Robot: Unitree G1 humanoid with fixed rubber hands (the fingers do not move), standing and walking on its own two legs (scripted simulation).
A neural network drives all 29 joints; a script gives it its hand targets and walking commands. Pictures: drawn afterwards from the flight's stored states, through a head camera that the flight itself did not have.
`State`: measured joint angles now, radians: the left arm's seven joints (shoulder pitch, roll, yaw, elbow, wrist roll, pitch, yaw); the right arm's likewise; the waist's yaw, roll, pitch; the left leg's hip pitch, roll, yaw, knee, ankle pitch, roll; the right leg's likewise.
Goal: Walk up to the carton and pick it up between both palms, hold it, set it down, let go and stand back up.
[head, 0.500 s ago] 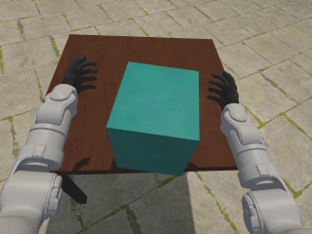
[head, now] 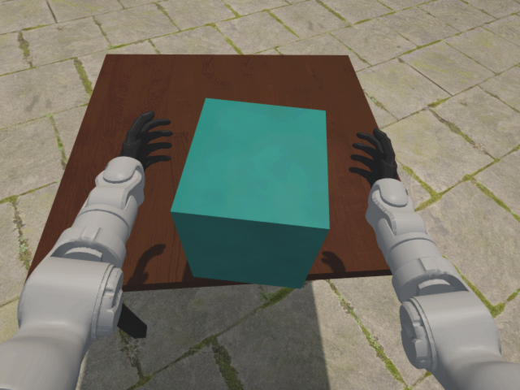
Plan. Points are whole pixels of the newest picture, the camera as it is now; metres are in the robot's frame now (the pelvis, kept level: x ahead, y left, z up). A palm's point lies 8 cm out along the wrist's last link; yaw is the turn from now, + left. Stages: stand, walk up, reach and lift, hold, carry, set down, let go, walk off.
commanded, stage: reach and lift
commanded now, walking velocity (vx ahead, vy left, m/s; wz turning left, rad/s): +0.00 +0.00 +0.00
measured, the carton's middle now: (255, 198) +0.44 -0.01 -0.02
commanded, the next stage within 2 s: none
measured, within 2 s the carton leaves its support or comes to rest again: neither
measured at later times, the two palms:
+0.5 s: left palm (159, 197) +0.43 +0.17 +0.00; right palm (361, 218) +0.39 -0.20 -0.02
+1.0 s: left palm (169, 187) +0.44 +0.14 +0.01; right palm (344, 204) +0.41 -0.17 +0.00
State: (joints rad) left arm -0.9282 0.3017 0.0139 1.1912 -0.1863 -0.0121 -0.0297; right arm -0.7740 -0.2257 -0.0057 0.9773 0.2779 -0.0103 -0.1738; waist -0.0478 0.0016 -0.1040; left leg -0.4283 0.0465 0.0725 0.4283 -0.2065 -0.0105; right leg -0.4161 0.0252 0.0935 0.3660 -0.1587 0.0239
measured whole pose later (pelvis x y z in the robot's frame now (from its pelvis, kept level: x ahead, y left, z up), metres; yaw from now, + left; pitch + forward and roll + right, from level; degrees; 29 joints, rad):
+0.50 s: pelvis -0.03 +0.00 -0.03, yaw +0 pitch +28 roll -1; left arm -1.01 0.24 -0.03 1.45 -0.19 -0.37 0.02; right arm -0.79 -0.19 -0.01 1.14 0.28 -0.28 -0.11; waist -0.05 0.01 -0.25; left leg -0.89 0.05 0.07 0.61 -0.21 -0.01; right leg -0.89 0.03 0.09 0.57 -0.18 0.03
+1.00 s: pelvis -0.02 +0.00 -0.03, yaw +0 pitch +28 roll -1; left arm -1.05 0.19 0.00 1.46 -0.19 -0.37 0.03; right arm -0.85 -0.09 -0.11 1.14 0.14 -0.25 -0.16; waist -0.05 0.01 -0.26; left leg -0.88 0.05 0.07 0.62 -0.22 0.00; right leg -0.87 0.03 0.09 0.58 -0.19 0.04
